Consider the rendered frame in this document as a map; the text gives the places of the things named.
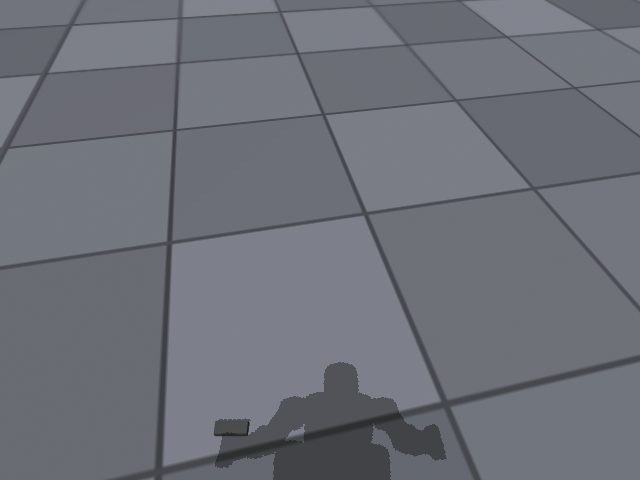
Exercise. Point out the small box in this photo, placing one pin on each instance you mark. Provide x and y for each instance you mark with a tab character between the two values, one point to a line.
231	428

